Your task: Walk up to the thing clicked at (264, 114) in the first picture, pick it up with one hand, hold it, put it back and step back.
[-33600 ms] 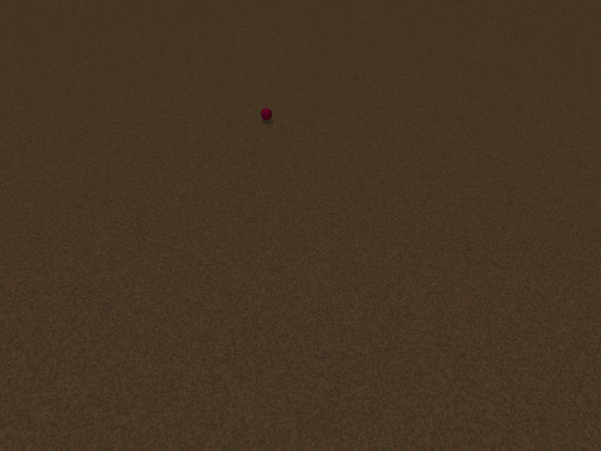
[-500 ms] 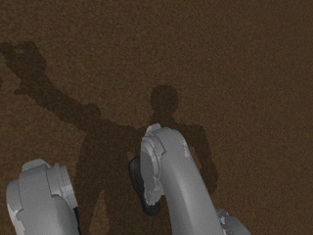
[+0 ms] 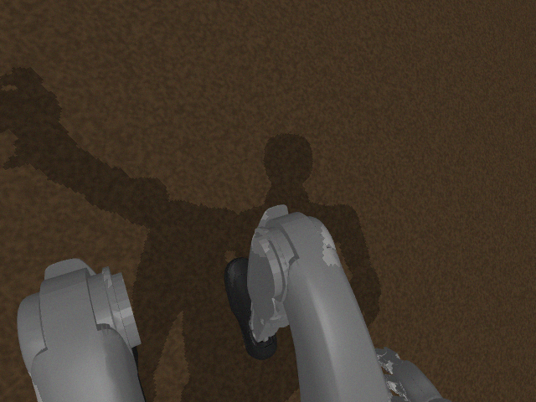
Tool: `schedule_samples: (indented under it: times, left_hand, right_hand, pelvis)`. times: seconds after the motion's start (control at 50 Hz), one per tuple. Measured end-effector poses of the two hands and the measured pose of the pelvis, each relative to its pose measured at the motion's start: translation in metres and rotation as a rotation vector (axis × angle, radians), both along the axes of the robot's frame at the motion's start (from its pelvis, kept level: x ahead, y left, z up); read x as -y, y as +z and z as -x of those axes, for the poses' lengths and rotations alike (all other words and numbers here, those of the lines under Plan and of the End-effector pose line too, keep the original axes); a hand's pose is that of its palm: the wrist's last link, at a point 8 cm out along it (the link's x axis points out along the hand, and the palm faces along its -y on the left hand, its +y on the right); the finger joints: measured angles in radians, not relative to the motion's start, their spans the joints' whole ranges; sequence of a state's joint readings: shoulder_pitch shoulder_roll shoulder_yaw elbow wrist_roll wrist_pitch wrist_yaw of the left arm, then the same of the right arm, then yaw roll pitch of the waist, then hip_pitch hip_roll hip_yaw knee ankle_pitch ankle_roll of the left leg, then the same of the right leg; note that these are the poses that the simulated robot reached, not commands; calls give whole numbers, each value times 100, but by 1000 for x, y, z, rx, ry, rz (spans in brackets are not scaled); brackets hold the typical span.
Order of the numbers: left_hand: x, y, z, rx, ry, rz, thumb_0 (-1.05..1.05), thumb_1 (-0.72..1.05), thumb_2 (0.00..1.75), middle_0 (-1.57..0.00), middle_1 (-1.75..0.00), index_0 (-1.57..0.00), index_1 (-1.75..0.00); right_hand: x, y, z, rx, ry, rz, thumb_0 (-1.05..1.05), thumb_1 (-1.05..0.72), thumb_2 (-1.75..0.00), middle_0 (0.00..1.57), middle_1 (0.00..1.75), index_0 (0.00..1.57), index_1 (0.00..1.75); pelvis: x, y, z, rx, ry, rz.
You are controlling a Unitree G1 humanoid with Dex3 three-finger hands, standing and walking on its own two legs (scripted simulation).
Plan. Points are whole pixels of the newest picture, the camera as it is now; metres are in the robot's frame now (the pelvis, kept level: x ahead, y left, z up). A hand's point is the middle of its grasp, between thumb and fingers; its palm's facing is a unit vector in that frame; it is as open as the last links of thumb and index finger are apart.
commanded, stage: rest palm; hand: left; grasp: from above
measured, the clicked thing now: out of the picture +0.53 +0.31 -0.29
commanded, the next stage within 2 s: close in 1.58 s
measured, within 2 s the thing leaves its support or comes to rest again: neither
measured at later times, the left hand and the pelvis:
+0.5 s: hand out of the picture +0.52 +0.31 -0.24, palm faces -0.44 -0.10 -0.89, open 14.1 cm; pelvis +0.01 +0.01 -0.01, yaw -3 degrees
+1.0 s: hand out of the picture +0.51 +0.31 -0.26, palm faces -0.46 -0.11 -0.88, open 14.1 cm; pelvis +0.01 +0.01 -0.01, yaw -4 degrees
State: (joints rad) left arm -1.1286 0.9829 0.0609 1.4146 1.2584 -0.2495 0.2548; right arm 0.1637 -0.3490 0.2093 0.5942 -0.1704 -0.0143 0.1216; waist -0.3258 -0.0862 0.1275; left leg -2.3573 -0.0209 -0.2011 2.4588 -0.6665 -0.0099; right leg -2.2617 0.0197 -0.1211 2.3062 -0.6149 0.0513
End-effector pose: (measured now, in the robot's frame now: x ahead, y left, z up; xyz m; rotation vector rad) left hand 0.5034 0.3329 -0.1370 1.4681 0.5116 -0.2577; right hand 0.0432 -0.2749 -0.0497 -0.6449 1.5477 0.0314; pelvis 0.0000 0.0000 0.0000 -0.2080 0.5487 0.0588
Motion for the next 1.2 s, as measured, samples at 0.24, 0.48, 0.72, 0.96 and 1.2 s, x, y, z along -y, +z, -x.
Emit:
schedule_samples:
  times: [0.24, 0.48, 0.72, 0.96, 1.2]
  left_hand:
    - [15, -27, -11, 8, -22, -3, 0, -53, 105, -10, -100, -8, -102]
    - [26, -48, -20, 28, 53, -30, 0, -50, 98, -9, -100, -9, -100]
    - [14, -59, -17, -27, 98, -28, 0, -53, 99, -8, -99, -7, -100]
    - [17, -63, -9, -5, 18, 6, 0, -52, 101, -9, -100, -8, -101]
    - [23, -67, -8, 10, 33, -19, 0, -50, 100, -9, -102, -9, -103]
  right_hand:
    - [-17, 13, -9, 44, 16, 4, 0, -90, -89, 20, 30, 20, 30]
    - [-32, 9, 30, -9, -34, -65, 0, -90, -89, 20, 30, 21, 30]
    - [-26, 12, 37, -71, -30, -57, 0, -90, -90, 20, 30, 21, 30]
    - [-21, 18, 16, -39, 49, -18, 0, -90, -90, 20, 30, 21, 30]
    - [-33, 15, 15, 3, 49, -55, 0, -90, -90, 20, 30, 20, 30]
  pelvis:
    - [-9, 0, -7, -21, -6, 32]
    - [-7, -7, -7, -12, -26, 29]
    - [-4, -7, -9, -5, -34, 34]
    - [-6, -6, -7, 22, -36, 53]
    - [-10, -6, -5, 22, -40, 58]
